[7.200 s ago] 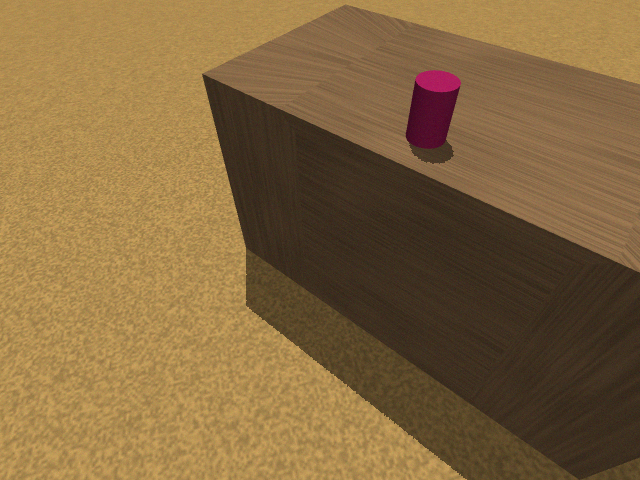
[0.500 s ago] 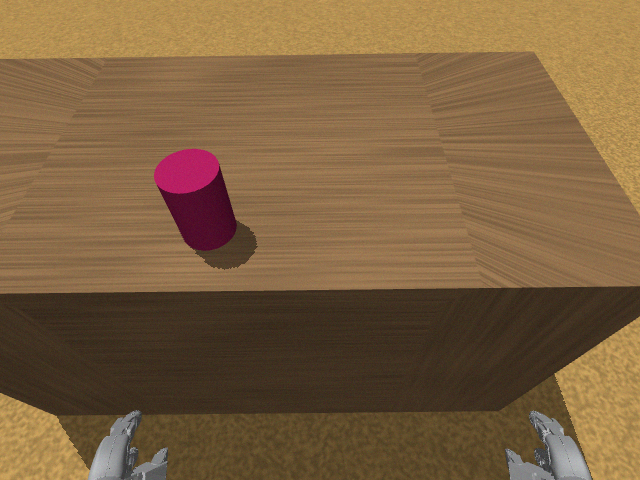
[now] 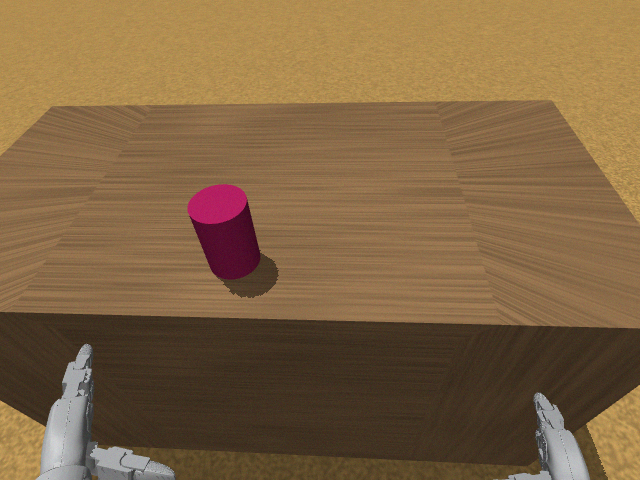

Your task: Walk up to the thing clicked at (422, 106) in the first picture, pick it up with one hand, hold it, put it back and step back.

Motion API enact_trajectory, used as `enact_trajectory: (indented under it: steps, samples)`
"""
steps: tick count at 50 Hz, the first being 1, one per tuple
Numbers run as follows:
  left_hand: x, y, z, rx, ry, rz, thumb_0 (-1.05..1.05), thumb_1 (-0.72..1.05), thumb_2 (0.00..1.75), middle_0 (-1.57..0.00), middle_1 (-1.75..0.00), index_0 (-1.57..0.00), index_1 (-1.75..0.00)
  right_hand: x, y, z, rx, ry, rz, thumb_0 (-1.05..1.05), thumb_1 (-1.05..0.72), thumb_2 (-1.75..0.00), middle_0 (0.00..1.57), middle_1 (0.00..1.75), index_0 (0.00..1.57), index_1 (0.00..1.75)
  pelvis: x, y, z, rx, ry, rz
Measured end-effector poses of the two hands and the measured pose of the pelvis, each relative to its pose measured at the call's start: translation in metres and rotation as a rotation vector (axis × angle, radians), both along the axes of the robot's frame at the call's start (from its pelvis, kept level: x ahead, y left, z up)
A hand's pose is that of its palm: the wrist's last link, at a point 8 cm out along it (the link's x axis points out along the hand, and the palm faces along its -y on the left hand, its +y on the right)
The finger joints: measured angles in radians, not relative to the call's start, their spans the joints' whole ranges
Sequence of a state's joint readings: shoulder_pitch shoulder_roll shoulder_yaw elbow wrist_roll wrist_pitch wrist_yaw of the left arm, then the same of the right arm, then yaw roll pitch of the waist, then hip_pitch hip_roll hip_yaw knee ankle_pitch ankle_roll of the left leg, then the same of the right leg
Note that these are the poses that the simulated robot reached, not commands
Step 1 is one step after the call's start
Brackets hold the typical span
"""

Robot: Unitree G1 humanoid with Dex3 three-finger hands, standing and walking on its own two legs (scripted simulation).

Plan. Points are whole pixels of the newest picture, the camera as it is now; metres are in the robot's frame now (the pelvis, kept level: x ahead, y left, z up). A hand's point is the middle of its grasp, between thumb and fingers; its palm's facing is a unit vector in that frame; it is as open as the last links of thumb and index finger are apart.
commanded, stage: rise first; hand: left
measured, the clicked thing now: (226, 233) +0.46 +0.18 +0.04
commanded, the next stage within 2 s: go down in 1.10 s
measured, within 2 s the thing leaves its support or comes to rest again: neither
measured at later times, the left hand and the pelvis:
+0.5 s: hand (88, 409) +0.17 +0.26 +0.09, palm faces +0.33 -0.84 -0.42, open 17.6 cm; pelvis -0.01 -0.01 +0.00, yaw +1 degrees
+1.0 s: hand (62, 391) +0.17 +0.26 +0.13, palm faces +0.38 -0.81 -0.45, open 17.7 cm; pelvis -0.01 -0.01 +0.00, yaw +1 degrees
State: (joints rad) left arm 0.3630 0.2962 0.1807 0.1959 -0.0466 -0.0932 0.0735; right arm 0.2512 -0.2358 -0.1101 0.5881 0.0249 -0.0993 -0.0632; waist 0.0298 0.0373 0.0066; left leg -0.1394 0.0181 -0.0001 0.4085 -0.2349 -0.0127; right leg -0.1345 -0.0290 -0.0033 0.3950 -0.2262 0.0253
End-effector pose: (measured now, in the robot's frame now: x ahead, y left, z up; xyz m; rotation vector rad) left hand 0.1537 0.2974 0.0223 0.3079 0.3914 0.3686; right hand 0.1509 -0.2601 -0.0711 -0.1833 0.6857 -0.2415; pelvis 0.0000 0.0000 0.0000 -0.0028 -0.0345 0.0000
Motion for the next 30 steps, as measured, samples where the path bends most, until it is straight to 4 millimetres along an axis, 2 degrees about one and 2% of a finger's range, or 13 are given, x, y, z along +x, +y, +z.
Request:
enact_trajectory:
  steps: [9, 18, 30]
  samples:
    - [-0.006, -0.002, 0.035, 0.057, -0.114, -0.037, -0.01, -0.54, 0.02, -0.05, -0.04, -0.05, -0.04, -0.012, -0.008, -0.01, 0.005, 0.057, -0.016, -0.01, 0.48, -0.03, 0.05, 0.05, 0.05, 0.05, -0.002, -0.001, 0.0, 0.0, -0.02, 0.003]
    - [-0.012, -0.003, 0.068, 0.134, -0.222, -0.068, -0.01, -0.56, 0.02, -0.05, -0.04, -0.05, -0.04, -0.012, -0.012, -0.016, 0.006, 0.068, -0.021, -0.01, 0.5, -0.03, 0.05, 0.05, 0.05, 0.05, -0.007, -0.004, 0.0, 0.002, -0.031, 0.008]
    - [-0.02, -0.003, 0.097, 0.205, -0.331, -0.089, -0.01, -0.58, 0.03, -0.05, -0.04, -0.04, -0.05, -0.009, -0.013, -0.015, 0.014, 0.048, -0.013, -0.01, 0.5, -0.03, 0.05, 0.05, 0.05, 0.05, -0.011, -0.007, 0.0, 0.004, -0.038, 0.017]
